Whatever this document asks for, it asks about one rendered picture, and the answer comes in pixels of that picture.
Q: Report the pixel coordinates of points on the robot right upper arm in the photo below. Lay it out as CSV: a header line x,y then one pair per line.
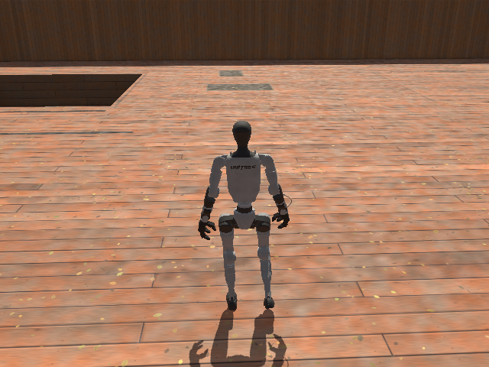
x,y
271,173

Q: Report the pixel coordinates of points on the robot right hand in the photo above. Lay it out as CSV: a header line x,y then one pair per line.
x,y
280,217

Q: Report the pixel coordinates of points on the robot left thigh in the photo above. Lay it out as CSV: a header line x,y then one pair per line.
x,y
226,228

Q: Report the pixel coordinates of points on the robot left upper arm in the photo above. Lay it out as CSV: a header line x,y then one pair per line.
x,y
215,175

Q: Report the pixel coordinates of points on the robot left hand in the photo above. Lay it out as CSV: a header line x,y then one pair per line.
x,y
202,228

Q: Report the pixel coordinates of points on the right robot forearm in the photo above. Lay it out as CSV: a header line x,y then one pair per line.
x,y
280,202

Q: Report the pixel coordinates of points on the right robot shin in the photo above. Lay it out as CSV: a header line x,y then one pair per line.
x,y
266,273

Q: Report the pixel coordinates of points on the left robot forearm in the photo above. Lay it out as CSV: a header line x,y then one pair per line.
x,y
207,207

